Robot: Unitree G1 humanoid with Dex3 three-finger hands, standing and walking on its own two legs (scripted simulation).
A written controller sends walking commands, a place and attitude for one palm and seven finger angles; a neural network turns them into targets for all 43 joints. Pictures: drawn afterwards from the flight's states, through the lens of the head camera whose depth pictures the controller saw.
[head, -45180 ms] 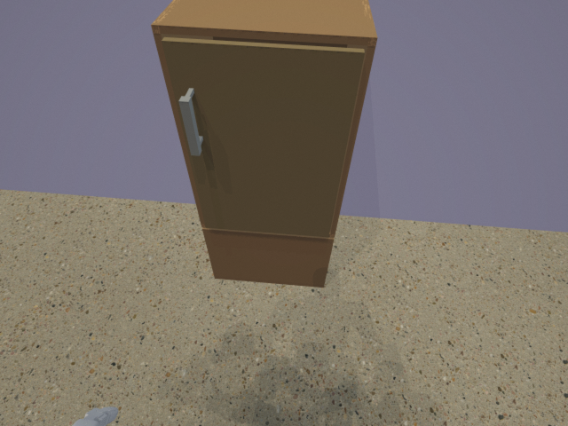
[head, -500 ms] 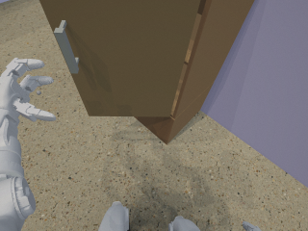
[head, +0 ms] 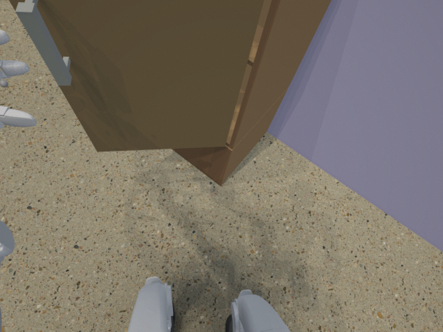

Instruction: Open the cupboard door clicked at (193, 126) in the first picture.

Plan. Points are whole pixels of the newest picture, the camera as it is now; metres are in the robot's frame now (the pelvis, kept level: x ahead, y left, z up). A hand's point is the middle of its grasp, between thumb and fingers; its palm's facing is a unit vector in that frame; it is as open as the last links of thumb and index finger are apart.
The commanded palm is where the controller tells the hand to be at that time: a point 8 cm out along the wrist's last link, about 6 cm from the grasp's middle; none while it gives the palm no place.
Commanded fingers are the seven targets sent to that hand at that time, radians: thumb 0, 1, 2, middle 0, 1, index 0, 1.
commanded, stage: move the hooked fingers beside the handle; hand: left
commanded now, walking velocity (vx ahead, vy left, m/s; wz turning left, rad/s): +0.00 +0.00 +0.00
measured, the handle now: (50, 41) +0.59 +0.27 +0.10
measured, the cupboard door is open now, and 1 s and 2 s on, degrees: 44 44 44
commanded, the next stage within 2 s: slide the fingers in behind the handle in 1.36 s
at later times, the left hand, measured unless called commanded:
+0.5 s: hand (3, 62) +0.54 +0.33 +0.10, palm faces +0.06 -1.00 +0.00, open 14.0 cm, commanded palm +0.53 +0.35 +0.10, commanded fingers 0.00 -0.50 0.30 -0.30 -1.20 -0.30 -1.20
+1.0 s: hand (0, 65) +0.53 +0.32 +0.10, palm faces +0.10 -0.99 +0.00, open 14.0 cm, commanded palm +0.52 +0.36 +0.10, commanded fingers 0.00 -0.50 0.30 -0.30 -1.20 -0.30 -1.20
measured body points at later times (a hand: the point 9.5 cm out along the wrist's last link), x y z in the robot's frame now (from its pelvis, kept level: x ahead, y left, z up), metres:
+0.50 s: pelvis +0.01 +0.02 -0.01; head +0.18 +0.06 +0.40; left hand +0.53 +0.38 +0.10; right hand -0.01 -0.25 -0.10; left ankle +0.08 +0.11 -0.65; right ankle -0.02 -0.14 -0.65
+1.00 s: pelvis +0.00 +0.01 -0.01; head +0.16 +0.06 +0.41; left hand +0.52 +0.38 +0.11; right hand +0.01 -0.27 -0.10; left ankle +0.08 +0.11 -0.65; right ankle -0.02 -0.14 -0.65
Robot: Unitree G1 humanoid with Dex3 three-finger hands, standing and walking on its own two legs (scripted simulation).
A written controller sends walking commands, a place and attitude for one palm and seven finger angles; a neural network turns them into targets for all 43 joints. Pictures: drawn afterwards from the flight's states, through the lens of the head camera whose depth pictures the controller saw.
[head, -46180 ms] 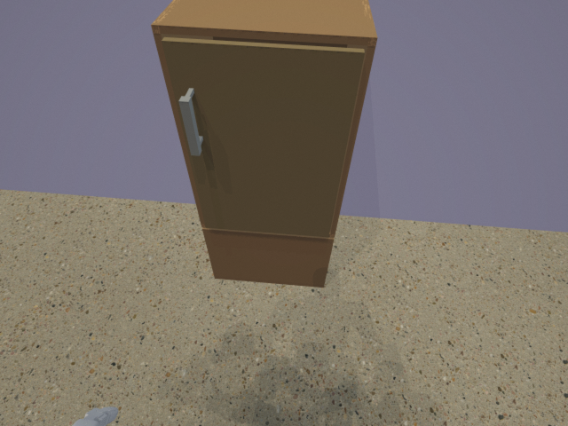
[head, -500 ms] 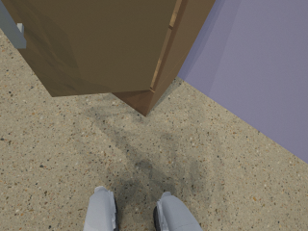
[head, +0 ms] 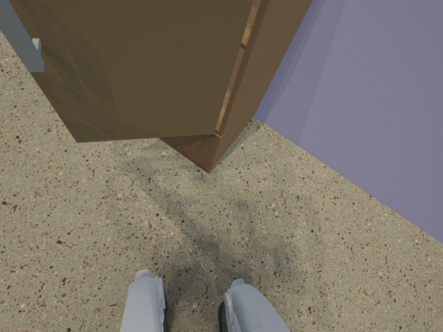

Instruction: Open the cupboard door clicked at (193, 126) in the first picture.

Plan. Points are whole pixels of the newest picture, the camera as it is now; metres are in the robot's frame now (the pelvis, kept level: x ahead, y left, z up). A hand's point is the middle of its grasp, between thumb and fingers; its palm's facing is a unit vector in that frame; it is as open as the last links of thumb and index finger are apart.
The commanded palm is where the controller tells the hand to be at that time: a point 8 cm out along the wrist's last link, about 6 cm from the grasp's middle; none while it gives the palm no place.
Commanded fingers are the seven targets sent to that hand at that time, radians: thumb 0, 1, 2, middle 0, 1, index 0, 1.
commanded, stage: move the hooked fingers beside the handle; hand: left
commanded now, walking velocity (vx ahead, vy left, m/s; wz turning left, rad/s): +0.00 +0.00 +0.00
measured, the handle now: (15, 20) +0.58 +0.27 +0.11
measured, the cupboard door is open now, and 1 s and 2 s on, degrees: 44 44 44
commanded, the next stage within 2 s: slide the fingers in behind the handle in 0.36 s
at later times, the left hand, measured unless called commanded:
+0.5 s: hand out of the picture +0.52 +0.32 +0.10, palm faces +0.08 -1.00 -0.01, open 14.0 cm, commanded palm +0.52 +0.34 +0.10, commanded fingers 0.00 -0.50 0.30 -0.30 -1.20 -0.30 -1.20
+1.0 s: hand out of the picture +0.53 +0.28 +0.10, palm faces +0.08 -1.00 +0.02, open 14.0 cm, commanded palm +0.52 +0.31 +0.10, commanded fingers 0.00 -0.50 0.30 -0.30 -1.20 -0.30 -1.20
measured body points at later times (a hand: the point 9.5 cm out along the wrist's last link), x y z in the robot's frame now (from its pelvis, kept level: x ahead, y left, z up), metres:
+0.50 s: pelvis +0.00 +0.00 -0.01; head +0.17 +0.06 +0.40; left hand +0.51 +0.38 +0.10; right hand +0.00 -0.27 -0.10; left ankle +0.07 +0.10 -0.64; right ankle -0.02 -0.15 -0.64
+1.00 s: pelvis +0.00 +0.00 +0.00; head +0.16 +0.05 +0.42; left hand +0.52 +0.34 +0.10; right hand +0.00 -0.27 -0.09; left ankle +0.07 +0.10 -0.64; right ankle -0.02 -0.15 -0.64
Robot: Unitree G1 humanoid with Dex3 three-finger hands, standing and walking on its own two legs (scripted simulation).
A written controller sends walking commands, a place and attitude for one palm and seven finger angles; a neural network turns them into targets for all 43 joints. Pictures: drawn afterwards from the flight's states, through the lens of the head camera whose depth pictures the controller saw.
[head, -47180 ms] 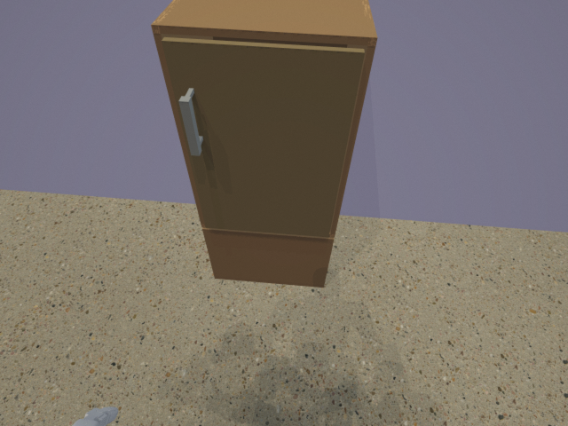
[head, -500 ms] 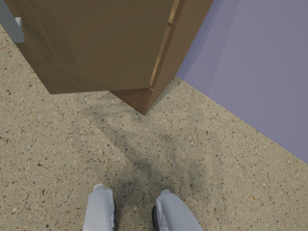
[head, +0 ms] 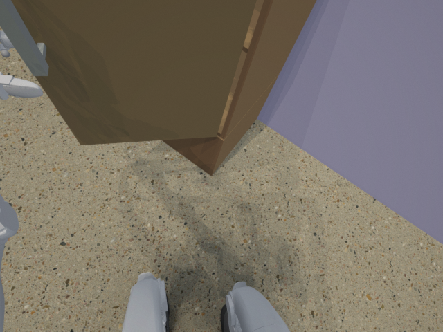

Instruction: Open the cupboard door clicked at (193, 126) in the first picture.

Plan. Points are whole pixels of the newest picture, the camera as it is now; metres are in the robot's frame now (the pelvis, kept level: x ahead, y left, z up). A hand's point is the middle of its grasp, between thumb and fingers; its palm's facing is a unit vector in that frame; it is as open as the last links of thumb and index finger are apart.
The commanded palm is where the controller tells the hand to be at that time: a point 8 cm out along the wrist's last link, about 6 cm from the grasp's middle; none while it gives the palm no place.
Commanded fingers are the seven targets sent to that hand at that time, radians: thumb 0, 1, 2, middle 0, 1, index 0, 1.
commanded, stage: slide the fingers in behind the handle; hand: left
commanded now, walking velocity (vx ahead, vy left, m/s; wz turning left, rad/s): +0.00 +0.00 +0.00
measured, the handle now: (20, 25) +0.58 +0.27 +0.11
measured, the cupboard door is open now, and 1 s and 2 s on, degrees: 44 44 44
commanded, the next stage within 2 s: close the thumb around the handle in 1.06 s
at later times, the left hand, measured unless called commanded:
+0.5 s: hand (31, 52) +0.53 +0.24 +0.11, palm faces +0.07 -1.00 +0.01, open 14.0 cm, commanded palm +0.51 +0.28 +0.10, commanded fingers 0.00 -0.50 0.30 -0.30 -1.20 -0.30 -1.20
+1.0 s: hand (34, 53) +0.53 +0.24 +0.10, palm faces +0.08 -1.00 +0.01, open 14.0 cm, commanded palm +0.51 +0.28 +0.10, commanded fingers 0.00 -0.50 0.30 -0.30 -1.20 -0.30 -1.20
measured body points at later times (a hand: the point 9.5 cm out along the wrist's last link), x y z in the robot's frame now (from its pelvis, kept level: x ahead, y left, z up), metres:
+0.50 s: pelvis +0.01 -0.01 +0.00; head +0.15 +0.02 +0.43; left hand +0.52 +0.30 +0.11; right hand +0.00 -0.28 -0.10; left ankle +0.07 +0.10 -0.64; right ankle -0.02 -0.15 -0.64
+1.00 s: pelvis +0.00 -0.01 +0.00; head +0.15 +0.02 +0.43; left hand +0.52 +0.30 +0.11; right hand -0.01 -0.28 -0.10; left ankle +0.07 +0.10 -0.64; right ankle -0.02 -0.15 -0.64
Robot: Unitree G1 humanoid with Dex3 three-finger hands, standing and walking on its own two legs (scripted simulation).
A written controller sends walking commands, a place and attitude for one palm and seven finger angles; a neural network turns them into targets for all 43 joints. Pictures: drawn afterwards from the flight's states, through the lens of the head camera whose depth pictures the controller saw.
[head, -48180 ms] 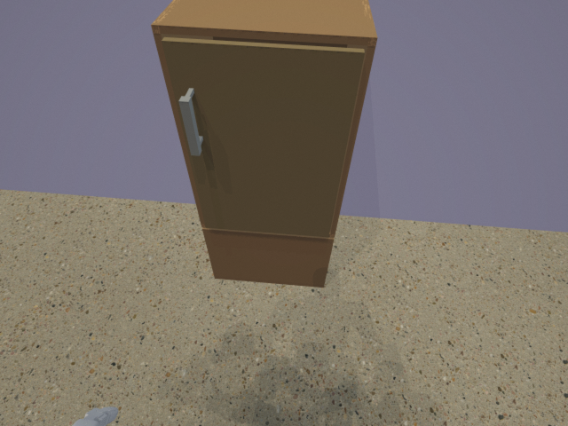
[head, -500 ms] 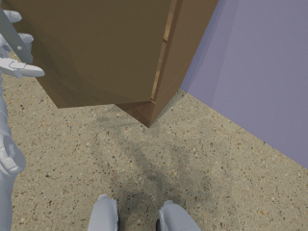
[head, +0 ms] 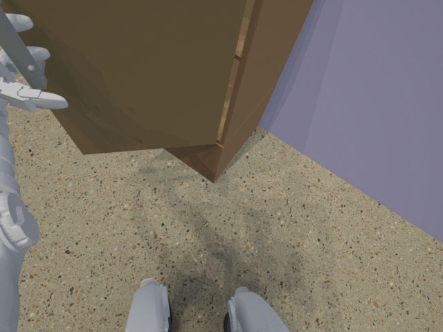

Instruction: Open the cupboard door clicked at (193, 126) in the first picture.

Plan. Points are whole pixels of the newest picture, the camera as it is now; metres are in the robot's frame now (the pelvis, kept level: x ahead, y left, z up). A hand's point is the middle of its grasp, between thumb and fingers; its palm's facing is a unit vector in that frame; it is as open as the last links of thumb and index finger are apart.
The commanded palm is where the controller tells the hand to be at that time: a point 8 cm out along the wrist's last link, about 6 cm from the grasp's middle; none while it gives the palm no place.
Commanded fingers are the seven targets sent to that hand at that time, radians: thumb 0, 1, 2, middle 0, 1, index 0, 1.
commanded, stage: slide the fingers in behind the handle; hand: left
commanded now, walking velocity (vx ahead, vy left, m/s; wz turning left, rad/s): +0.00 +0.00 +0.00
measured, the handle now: (19, 42) +0.58 +0.28 +0.10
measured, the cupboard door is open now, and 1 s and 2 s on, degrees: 44 44 79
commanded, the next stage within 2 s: close the thumb around the handle in 0.06 s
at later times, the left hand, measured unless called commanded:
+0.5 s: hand (32, 70) +0.52 +0.25 +0.10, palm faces +0.08 -1.00 +0.00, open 10.7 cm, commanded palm +0.50 +0.28 +0.10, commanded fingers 0.00 0.51 0.73 -0.37 -1.31 -0.37 -1.31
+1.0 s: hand (31, 69) +0.52 +0.25 +0.10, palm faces +0.07 -1.00 +0.01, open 5.6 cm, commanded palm +0.51 +0.29 +0.10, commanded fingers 0.00 0.90 0.90 -0.40 -1.35 -0.40 -1.35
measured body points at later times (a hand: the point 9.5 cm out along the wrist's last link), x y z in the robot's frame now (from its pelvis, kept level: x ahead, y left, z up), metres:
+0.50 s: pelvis +0.00 +0.01 +0.00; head +0.13 +0.04 +0.43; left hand +0.51 +0.30 +0.10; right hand -0.01 -0.26 -0.10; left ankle +0.06 +0.12 -0.65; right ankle -0.03 -0.14 -0.65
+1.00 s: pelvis +0.00 +0.00 +0.00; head +0.14 +0.03 +0.43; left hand +0.51 +0.31 +0.10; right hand -0.01 -0.27 -0.10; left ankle +0.06 +0.12 -0.65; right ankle -0.03 -0.14 -0.65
